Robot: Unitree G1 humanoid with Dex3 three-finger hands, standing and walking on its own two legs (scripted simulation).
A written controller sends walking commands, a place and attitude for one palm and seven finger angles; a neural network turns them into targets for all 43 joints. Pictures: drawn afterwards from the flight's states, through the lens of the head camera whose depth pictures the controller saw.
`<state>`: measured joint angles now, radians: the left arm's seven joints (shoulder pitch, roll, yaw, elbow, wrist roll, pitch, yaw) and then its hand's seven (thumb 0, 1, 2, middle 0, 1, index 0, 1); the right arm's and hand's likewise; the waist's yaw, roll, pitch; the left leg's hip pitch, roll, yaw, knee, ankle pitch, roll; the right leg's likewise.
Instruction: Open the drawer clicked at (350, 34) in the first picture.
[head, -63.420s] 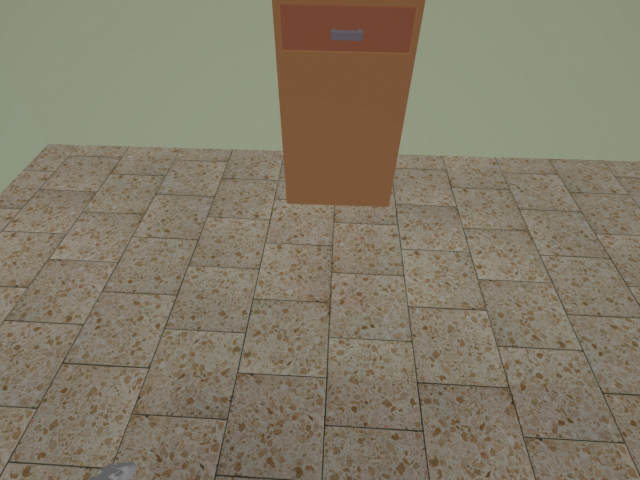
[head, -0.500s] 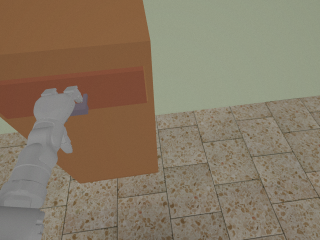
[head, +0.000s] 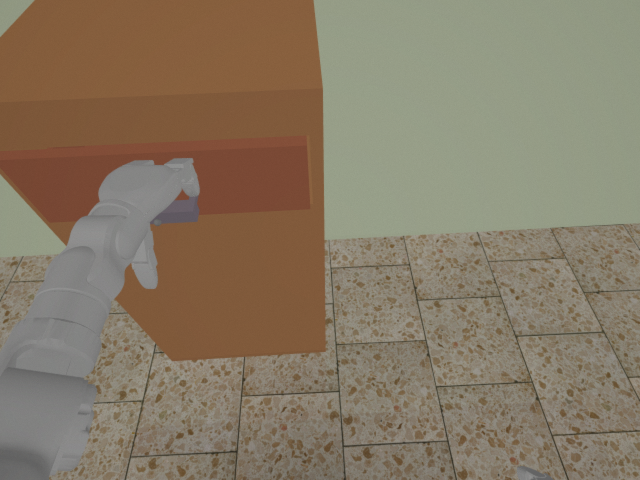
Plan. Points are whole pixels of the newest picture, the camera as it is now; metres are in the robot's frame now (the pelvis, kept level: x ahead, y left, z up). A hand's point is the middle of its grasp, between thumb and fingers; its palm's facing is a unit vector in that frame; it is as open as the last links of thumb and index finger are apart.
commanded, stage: re-aim the fingers above the handle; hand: left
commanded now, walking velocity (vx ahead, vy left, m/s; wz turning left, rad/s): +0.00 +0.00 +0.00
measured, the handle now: (164, 201) +0.49 +0.26 +0.03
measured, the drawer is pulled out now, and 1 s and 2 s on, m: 0.02 0.01 0.01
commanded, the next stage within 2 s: lower the fingers behind the handle in 1.84 s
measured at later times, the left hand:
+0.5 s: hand (146, 205) +0.44 +0.25 +0.09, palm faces -0.19 -0.02 -0.98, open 14.1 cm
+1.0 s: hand (129, 197) +0.44 +0.27 +0.10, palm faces -0.14 +0.01 -0.99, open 13.7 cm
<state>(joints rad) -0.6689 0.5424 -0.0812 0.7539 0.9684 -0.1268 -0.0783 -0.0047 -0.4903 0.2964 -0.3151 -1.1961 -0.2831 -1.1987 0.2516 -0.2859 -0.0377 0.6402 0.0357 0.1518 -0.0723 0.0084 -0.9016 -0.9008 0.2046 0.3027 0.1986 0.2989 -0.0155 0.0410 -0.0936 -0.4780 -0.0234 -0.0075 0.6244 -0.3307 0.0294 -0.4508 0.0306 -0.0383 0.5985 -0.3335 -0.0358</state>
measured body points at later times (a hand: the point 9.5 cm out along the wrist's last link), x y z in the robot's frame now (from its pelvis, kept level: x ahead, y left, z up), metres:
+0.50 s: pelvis -0.01 +0.01 +0.00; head +0.04 +0.00 +0.45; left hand +0.44 +0.25 +0.15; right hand +0.02 -0.27 -0.13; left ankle -0.02 +0.10 -0.73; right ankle -0.03 -0.10 -0.73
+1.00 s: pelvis -0.01 +0.01 +0.00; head +0.03 -0.01 +0.45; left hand +0.44 +0.27 +0.15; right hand +0.05 -0.25 -0.13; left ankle -0.02 +0.10 -0.73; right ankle -0.03 -0.10 -0.73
